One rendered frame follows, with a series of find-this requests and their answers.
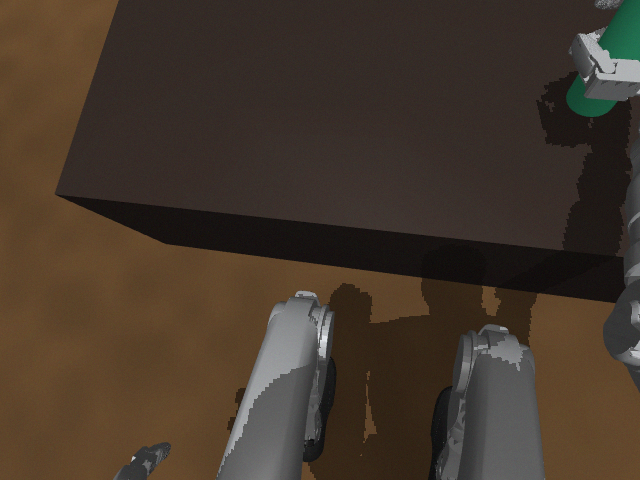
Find left robot foot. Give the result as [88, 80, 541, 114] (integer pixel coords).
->
[303, 356, 336, 462]

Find right robot foot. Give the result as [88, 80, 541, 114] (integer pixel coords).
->
[428, 386, 453, 480]

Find left robot hand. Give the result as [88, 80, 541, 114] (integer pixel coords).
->
[113, 442, 171, 480]

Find right robot hand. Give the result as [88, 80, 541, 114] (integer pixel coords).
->
[568, 0, 640, 101]

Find right robot arm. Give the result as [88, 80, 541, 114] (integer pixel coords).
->
[603, 120, 640, 392]

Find can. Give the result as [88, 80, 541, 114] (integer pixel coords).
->
[566, 0, 640, 117]

